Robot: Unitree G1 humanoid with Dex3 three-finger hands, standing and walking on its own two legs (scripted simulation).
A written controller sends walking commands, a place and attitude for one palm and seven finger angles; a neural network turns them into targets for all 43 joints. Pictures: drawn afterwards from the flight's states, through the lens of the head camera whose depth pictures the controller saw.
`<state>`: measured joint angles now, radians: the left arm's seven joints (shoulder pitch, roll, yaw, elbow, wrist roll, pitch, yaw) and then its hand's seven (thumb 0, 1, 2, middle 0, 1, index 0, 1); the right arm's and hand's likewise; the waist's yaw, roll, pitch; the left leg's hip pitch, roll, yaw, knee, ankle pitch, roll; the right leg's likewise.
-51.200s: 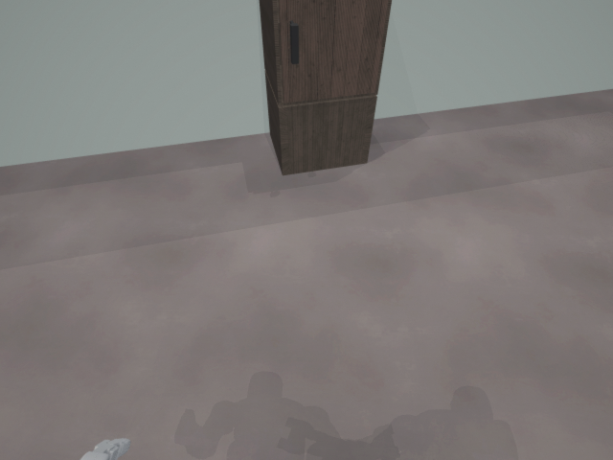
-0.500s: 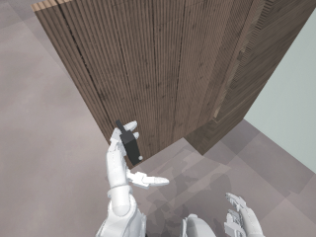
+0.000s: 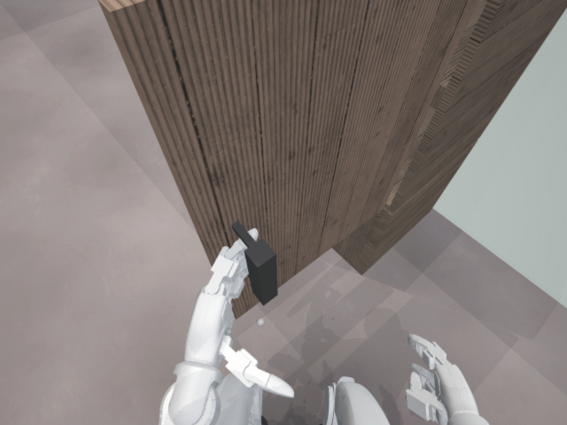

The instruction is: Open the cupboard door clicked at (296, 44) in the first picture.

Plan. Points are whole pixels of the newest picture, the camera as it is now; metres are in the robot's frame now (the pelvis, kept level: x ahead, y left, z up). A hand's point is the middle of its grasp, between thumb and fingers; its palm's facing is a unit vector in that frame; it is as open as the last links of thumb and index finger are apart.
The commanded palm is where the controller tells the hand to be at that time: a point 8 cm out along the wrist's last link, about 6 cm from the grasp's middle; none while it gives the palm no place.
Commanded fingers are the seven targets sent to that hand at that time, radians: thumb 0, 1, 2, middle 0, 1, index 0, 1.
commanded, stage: slide the hand sideways off the handle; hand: left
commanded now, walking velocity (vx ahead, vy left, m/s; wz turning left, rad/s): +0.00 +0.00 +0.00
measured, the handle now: (253, 263) +0.33 +0.06 +0.03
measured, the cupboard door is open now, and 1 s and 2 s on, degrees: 87 86 86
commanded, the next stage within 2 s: draw the hand back to the body in 0.68 s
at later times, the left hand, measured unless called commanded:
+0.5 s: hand (215, 354) +0.21 +0.10 +0.04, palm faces -0.06 -1.00 -0.04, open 16.2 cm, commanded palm +0.17 +0.16 +0.04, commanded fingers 0.00 -0.50 0.30 -0.15 -0.30 -0.15 -0.30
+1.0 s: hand (164, 353) +0.20 +0.14 +0.09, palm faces -0.07 -0.99 -0.08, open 16.3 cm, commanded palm +0.17 +0.20 +0.09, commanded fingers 0.00 -0.50 0.30 -0.15 -0.30 -0.15 -0.30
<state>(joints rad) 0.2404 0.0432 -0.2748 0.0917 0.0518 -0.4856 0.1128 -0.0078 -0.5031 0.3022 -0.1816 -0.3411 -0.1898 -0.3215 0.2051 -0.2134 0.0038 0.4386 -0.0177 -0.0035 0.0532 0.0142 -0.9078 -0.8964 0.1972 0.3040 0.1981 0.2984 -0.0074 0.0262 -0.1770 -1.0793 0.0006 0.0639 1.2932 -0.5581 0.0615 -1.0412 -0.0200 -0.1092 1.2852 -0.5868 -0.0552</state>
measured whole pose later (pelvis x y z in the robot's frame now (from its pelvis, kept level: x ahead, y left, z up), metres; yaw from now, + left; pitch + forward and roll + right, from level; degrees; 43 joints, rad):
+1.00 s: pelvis +0.00 -0.02 +0.01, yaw +0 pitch +17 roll -2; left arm 0.52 0.23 0.07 -0.24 -0.26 -0.37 -0.24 -0.01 -0.50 0.30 -0.16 -0.30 -0.15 -0.30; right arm 0.22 -0.21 -0.01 0.45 0.05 -0.03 -0.06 0.02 -0.91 -0.90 0.20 0.30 0.20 0.30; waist 0.01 0.06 -0.18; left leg -1.03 0.02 0.01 1.29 -0.55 0.03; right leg -0.97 0.01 -0.15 1.25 -0.58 -0.09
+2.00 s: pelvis +0.05 +0.01 +0.12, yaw +0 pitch -2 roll -1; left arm 0.50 0.38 0.33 -0.44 -0.07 -0.03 0.13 0.01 0.63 0.79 -0.21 -0.30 -0.20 -0.30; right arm 0.21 -0.25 0.04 0.59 0.02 -0.09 -0.07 0.02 -0.91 -0.90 0.20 0.30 0.20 0.30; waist 0.07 0.08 -0.01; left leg -0.15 -0.03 0.06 0.47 -0.28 0.05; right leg -0.11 0.01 -0.08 0.43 -0.28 -0.03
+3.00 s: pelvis -0.01 +0.01 +0.12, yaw -2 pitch +0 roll -1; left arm 0.58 0.45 0.42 -0.50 -0.06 -0.14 0.14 0.02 0.88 0.90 -0.22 -0.30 -0.21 -0.30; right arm 0.16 -0.24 -0.02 0.55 0.03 0.02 -0.09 0.02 -0.91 -0.90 0.20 0.30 0.20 0.30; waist -0.01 0.03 0.03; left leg -0.31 -0.01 0.09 0.50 -0.20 0.06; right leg -0.27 0.03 -0.06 0.46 -0.19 -0.03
